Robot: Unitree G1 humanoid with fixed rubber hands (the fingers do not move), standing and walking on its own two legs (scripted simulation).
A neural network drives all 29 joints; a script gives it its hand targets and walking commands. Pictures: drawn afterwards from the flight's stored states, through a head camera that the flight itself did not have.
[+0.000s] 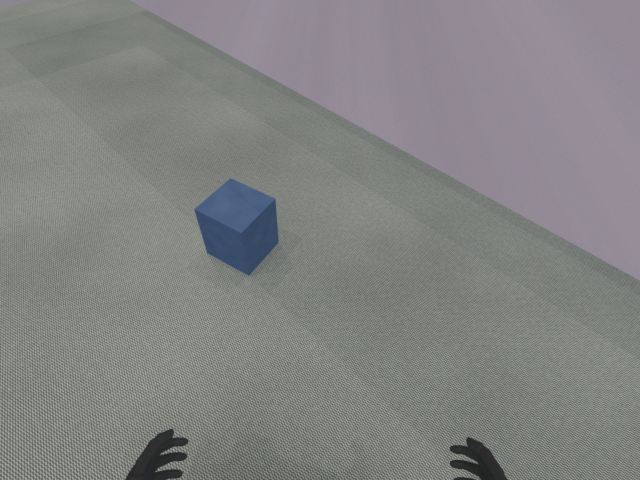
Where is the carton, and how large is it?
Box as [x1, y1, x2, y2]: [194, 178, 278, 275]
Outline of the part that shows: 230,178 194,209 207,252 248,275 278,242 275,200 270,196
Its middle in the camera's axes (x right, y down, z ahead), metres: -0.31 -0.03 +1.49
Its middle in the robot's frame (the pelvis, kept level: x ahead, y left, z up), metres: +1.06 +0.31 -0.63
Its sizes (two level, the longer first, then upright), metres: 0.210 0.200 0.250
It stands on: the floor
